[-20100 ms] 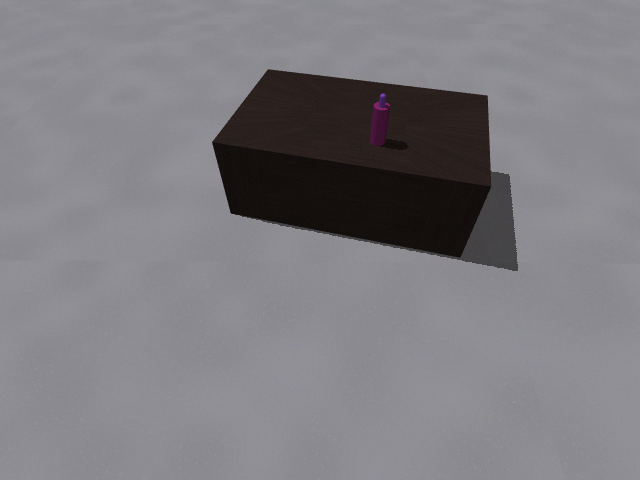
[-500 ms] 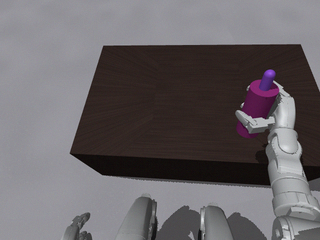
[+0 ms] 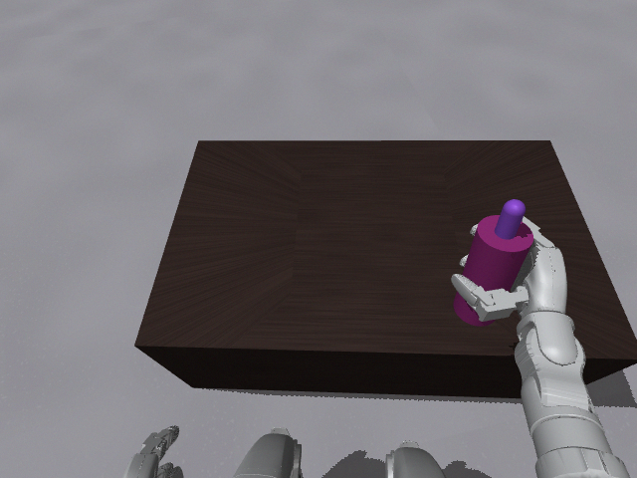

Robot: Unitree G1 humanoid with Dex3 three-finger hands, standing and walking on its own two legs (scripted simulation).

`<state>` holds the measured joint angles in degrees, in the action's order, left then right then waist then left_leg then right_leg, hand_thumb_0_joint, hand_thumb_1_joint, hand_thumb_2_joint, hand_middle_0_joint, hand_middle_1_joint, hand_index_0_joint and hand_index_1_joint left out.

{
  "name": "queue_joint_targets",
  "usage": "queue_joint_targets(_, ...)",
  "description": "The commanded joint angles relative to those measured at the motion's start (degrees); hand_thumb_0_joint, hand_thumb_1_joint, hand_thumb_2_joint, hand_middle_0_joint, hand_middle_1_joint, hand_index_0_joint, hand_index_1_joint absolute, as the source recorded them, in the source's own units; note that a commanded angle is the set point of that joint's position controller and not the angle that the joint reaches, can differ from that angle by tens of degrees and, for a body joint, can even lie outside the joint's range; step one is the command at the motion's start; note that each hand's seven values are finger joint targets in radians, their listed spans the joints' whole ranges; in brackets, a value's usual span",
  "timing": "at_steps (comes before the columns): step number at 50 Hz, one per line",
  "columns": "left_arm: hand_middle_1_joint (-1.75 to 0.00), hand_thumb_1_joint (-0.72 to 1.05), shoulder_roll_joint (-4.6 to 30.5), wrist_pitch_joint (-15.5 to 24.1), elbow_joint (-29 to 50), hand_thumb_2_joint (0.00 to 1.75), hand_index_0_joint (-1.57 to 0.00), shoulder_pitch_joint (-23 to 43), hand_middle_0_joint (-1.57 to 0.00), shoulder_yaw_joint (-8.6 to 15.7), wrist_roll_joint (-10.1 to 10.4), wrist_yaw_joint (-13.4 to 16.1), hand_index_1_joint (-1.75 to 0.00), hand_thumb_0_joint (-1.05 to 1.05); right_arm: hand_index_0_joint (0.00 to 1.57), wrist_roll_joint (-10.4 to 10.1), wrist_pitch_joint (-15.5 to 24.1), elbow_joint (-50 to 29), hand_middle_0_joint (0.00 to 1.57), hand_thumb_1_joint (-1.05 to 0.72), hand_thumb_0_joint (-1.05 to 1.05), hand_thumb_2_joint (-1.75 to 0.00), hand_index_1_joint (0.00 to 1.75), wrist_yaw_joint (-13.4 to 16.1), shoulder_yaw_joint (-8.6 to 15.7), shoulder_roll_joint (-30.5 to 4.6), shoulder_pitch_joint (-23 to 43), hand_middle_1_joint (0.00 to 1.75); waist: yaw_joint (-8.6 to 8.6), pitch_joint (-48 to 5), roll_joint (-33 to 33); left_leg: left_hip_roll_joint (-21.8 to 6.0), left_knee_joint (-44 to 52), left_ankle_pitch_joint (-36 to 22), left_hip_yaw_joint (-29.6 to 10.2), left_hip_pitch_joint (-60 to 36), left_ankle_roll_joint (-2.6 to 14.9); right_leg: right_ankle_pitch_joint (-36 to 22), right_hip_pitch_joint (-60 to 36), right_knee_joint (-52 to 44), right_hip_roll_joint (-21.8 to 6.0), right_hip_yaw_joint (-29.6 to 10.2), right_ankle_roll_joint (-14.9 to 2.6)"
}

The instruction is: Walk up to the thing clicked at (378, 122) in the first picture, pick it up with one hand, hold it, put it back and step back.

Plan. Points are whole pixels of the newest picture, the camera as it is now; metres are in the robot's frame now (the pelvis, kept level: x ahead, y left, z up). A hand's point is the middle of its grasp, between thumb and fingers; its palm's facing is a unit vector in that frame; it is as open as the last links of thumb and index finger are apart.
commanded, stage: lift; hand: right
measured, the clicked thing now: (493, 262) +0.37 -0.17 +0.05
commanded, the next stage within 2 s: hold in 0.46 s
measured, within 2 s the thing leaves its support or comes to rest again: neither
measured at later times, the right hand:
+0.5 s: hand (500, 276) +0.35 -0.17 +0.06, palm faces +0.09 +1.00 -0.02, open 9.2 cm
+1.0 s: hand (508, 284) +0.33 -0.17 +0.07, palm faces +0.09 +1.00 -0.02, open 9.1 cm
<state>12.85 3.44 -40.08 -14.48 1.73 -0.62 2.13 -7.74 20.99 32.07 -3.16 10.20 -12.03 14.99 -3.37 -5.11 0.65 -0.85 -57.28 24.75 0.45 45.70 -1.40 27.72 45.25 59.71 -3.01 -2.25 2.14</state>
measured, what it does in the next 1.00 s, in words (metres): stands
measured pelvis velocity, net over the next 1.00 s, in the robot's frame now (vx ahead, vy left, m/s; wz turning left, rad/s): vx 0.01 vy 0.00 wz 0.00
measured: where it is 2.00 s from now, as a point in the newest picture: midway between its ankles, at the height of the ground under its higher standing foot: outside the picture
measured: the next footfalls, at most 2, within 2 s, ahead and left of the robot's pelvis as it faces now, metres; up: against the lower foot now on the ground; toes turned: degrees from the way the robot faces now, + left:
none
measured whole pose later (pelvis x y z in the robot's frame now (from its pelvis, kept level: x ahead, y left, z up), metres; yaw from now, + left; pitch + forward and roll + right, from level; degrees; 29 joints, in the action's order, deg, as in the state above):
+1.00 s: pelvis +0.01 +0.00 +0.03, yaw +0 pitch +7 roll +1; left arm 12.5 3.9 -40.4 -13.1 1.5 -0.2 3.7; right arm -8.9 20.3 23.1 -3.0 6.8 -10.8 4.3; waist -1.3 -3.1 0.4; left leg -1.1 -48.0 22.3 0.2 32.6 -1.8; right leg 25.3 32.2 50.5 -2.8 -1.6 1.8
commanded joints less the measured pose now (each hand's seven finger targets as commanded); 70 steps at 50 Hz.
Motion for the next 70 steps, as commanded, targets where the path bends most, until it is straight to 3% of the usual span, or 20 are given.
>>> queue_joint_targets(1, -0.29, 0.90, 8.55, 1.98, 6.03, 0.90, -0.18, -0.94, -0.18, 2.81, 0.46, 1.05, -0.29, 0.00, 1.35, -2.18, 6.80, -19.01, 1.31, -0.31, 0.00, -1.31, 1.43, 0.43, 3.52, -8.70, 20.65, 1.43, -0.18, -20.79, 1.45, 1.78, 8.82, -15.97, 1.22, -13.62, 1.80, -15.50, -12.24, -9.46, 1.90, 1.59, -2.42)
queue_joint_targets(7, -0.29, 0.91, 8.50, 2.55, 6.28, 0.89, -0.19, 0.41, -0.18, 2.78, 0.43, 1.55, -0.29, 0.00, 1.35, -2.27, 7.32, -22.23, 1.31, -0.30, 0.00, -1.33, 1.44, 0.35, 2.11, -8.09, 17.80, 1.44, 0.92, -19.30, 2.75, 1.70, 11.05, -12.85, 0.89, -15.23, 1.77, -11.99, -13.31, -11.75, 2.03, 1.87, -2.34)
queue_joint_targets(13, -0.29, 0.90, 8.05, 2.64, 6.03, 0.90, -0.18, 0.53, -0.19, 2.45, 0.49, 2.02, -0.30, 0.00, 1.36, -2.52, 7.37, -25.34, 1.33, -0.29, 0.00, -1.34, 1.46, 0.48, 2.62, -8.99, 16.75, 1.46, 0.91, -20.61, 2.38, 1.52, 11.86, -16.77, 0.82, -17.66, 1.58, -16.00, -16.14, -12.26, 2.02, 1.96, -2.39)
queue_joint_targets(14, -0.29, 0.90, 8.04, 2.70, 5.84, 0.90, -0.18, 0.76, -0.18, 2.31, 0.63, 2.06, -0.30, 0.00, 1.38, -2.50, 6.56, -19.24, 1.34, -0.30, 0.00, -1.36, 1.48, 0.19, 1.30, -6.28, 12.29, 1.48, 0.59, -17.83, -0.47, 1.57, 12.21, -16.68, 1.13, -17.34, 1.37, -15.89, -15.33, -12.52, 1.93, 1.82, -2.50)
queue_joint_targets(16, -0.30, 0.90, 8.00, 2.56, 5.70, 0.90, -0.19, 0.66, -0.19, 2.29, 0.53, 2.16, -0.30, 0.00, 1.37, -2.78, 7.34, -25.73, 1.33, -0.30, 0.00, -1.35, 1.46, 0.47, 2.67, -8.89, 16.15, 1.46, 1.16, -19.65, 2.32, 1.43, 11.98, -18.35, 0.90, -18.19, 1.60, -17.87, -16.75, -12.75, 1.98, 2.00, -2.27)
queue_joint_targets(23, -0.30, 0.90, 8.06, 2.54, 5.96, 0.90, -0.19, 1.89, -0.19, 2.18, 0.62, 2.23, -0.30, 0.00, 1.36, -2.72, 6.10, -23.81, 1.33, -0.32, 0.00, -1.35, 1.46, 0.14, 0.06, -6.03, 13.09, 1.46, 0.81, -16.63, 2.35, 1.32, 13.30, -17.60, 1.07, -18.17, 1.56, -17.18, -18.03, -14.21, 1.84, 2.11, -2.18)
queue_joint_targets(31, -0.30, 0.88, 7.46, 2.34, 6.57, 0.91, -0.19, 2.13, -0.20, 1.92, 0.77, 2.00, -0.31, 0.00, 1.36, -3.21, 5.92, -27.78, 1.33, -0.28, 0.00, -1.32, 1.45, 0.27, 1.41, -7.38, 12.31, 1.45, 2.08, -17.59, 2.89, 1.36, 13.76, -20.08, 1.23, -20.71, 1.60, -20.93, -20.11, -15.00, 1.83, 1.93, -1.85)
queue_joint_targets(33, -0.30, 0.89, 8.19, 2.51, 6.04, 0.91, -0.19, 2.18, -0.19, 2.53, 0.71, 2.04, -0.31, 0.00, 1.36, -3.44, 5.32, -22.55, 1.33, -0.28, 0.00, -1.32, 1.44, 0.04, -0.59, -4.08, 8.98, 1.44, 0.85, -14.62, 0.61, 1.55, 14.20, -17.89, 1.49, -19.14, 1.51, -18.84, -18.62, -15.57, 1.75, 1.73, -1.98)
queue_joint_targets(36, -0.30, 0.89, 8.04, 2.63, 6.44, 0.91, -0.19, 2.70, -0.20, 2.52, 0.62, 2.06, -0.30, 0.00, 1.36, -3.23, 6.50, -28.08, 1.33, -0.30, 0.00, -1.32, 1.44, 0.65, 2.07, -7.84, 13.46, 1.44, 2.03, -16.43, 2.49, 1.46, 14.83, -15.95, 1.26, -19.85, 1.55, -16.35, -19.33, -16.04, 1.78, 1.77, -2.12)
queue_joint_targets(39, -0.30, 0.89, 7.70, 2.63, 6.60, 0.91, -0.19, 2.80, -0.20, 2.28, 0.66, 2.27, -0.31, 0.00, 1.35, -2.55, 5.83, -24.23, 1.32, -0.32, 0.00, -1.31, 1.42, 0.35, -0.91, -4.73, 6.32, 1.42, 1.66, -15.83, 0.11, 1.21, 14.70, -18.73, 0.96, -21.14, 1.33, -18.49, -19.69, -15.51, 1.96, 2.08, -2.30)
queue_joint_targets(40, -0.31, 0.89, 7.91, 2.62, 6.30, 0.91, -0.20, 2.56, -0.20, 2.67, 0.51, 2.32, -0.31, 0.00, 1.35, -2.87, 6.27, -28.37, 1.32, -0.30, 0.00, -1.31, 1.43, 0.46, -0.11, -6.15, 10.10, 1.43, 1.85, -16.46, 2.71, 1.11, 14.61, -19.16, 0.83, -21.32, 1.43, -18.86, -19.87, -15.45, 2.10, 2.16, -2.18)
queue_joint_targets(49, -0.31, 0.89, 8.16, 2.68, 6.32, 0.91, -0.20, 2.66, -0.20, 2.50, 0.71, 2.35, -0.31, 0.00, 1.37, -3.01, 5.72, -28.83, 1.34, -0.28, 0.00, -1.33, 1.45, 0.63, 1.22, -7.46, 9.84, 1.45, 2.31, -16.27, 2.95, 1.41, 15.38, -18.37, 1.42, -21.48, 1.60, -19.94, -21.62, -17.09, 1.72, 1.60, -1.70)
queue_joint_targets(51, -0.31, 0.89, 7.72, 2.68, 6.48, 0.91, -0.20, 3.12, -0.20, 2.13, 0.86, 2.43, -0.31, 0.00, 1.36, -2.98, 5.00, -24.63, 1.33, -0.29, 0.00, -1.32, 1.44, 0.27, -0.13, -5.42, 6.40, 1.44, 1.97, -13.16, 0.35, 1.45, 15.94, -17.86, 1.60, -21.63, 1.38, -18.86, -20.36, -17.38, 1.73, 1.66, -1.99)
queue_joint_targets(52, -0.31, 0.89, 7.29, 2.74, 6.97, 0.91, -0.20, 3.55, -0.20, 1.88, 0.87, 2.29, -0.31, 0.00, 1.35, -3.13, 5.50, -29.96, 1.33, -0.29, 0.00, -1.32, 1.43, 0.35, -0.28, -6.58, 9.91, 1.43, 2.22, -14.18, 2.76, 1.25, 15.98, -17.71, 1.31, -22.48, 1.54, -18.15, -20.46, -17.60, 1.93, 1.90, -1.95)
queue_joint_targets(53, -0.31, 0.89, 7.57, 2.81, 6.97, 0.91, -0.20, 3.47, -0.20, 1.90, 0.93, 2.38, -0.31, 0.00, 1.36, -3.10, 5.29, -28.63, 1.33, -0.30, 0.00, -1.31, 1.43, 0.52, 1.06, -7.37, 9.86, 1.43, 2.20, -14.33, 1.81, 1.35, 16.35, -17.09, 1.28, -22.33, 1.51, -17.31, -20.68, -17.87, 1.89, 1.95, -2.08)
queue_joint_targets(57, -0.31, 0.89, 7.88, 3.07, 6.60, 0.91, -0.20, 3.97, -0.20, 2.13, 0.91, 2.39, -0.31, 0.00, 1.36, -3.44, 4.73, -27.79, 1.34, -0.31, 0.00, -1.32, 1.44, 0.10, -0.68, -5.40, 11.38, 1.44, 1.39, -12.30, 2.03, 1.50, 17.08, -14.14, 1.49, -20.71, 1.51, -14.12, -20.36, -18.83, 1.76, 1.83, -2.05)
queue_joint_targets(63, -0.31, 0.88, 7.19, 3.27, 6.90, 0.92, -0.20, 3.61, -0.20, 1.65, 0.89, 2.41, -0.31, 0.00, 1.35, -3.17, 4.47, -30.09, 1.32, -0.27, 0.00, -1.31, 1.43, 0.24, -0.43, -6.12, 10.04, 1.43, 2.21, -15.57, 1.63, 1.34, 17.05, -17.47, 1.44, -23.53, 1.48, -17.80, -22.67, -18.54, 1.89, 1.87, -1.97)
queue_joint_targets(64, -0.31, 0.89, 7.40, 3.41, 6.62, 0.91, -0.20, 3.79, -0.20, 1.75, 0.87, 2.54, -0.31, 0.00, 1.36, -3.13, 3.88, -23.99, 1.33, -0.29, 0.00, -1.32, 1.44, 0.19, -0.24, -5.16, 6.94, 1.44, 1.83, -13.50, -0.27, 1.27, 17.47, -17.55, 1.42, -23.17, 1.15, -17.36, -21.15, -18.17, 2.02, 2.07, -2.25)
queue_joint_targets(69, -0.31, 0.89, 6.46, 3.43, 6.62, 0.91, -0.20, 3.63, -0.20, 1.08, 0.75, 2.50, -0.31, 0.00, 1.36, -2.94, 5.12, -29.01, 1.33, -0.27, 0.00, -1.33, 1.45, 1.25, 1.42, -7.29, 10.88, 1.45, 2.52, -14.20, 0.69, 1.01, 17.24, -17.76, 0.87, -24.19, 1.27, -16.98, -21.01, -18.11, 2.16, 2.30, -2.35)
queue_joint_targets(70, -0.31, 0.89, 7.20, 3.35, 6.15, 0.91, -0.20, 3.35, -0.20, 1.64, 0.62, 2.72, -0.31, 0.00, 1.36, -2.68, 4.81, -25.48, 1.33, -0.27, 0.00, -1.32, 1.44, 1.14, 1.06, -6.38, 7.13, 1.44, 2.35, -14.26, -0.39, 0.94, 17.08, -18.74, 0.74, -23.85, 1.20, -17.97, -21.19, -17.74, 2.18, 2.37, -2.40)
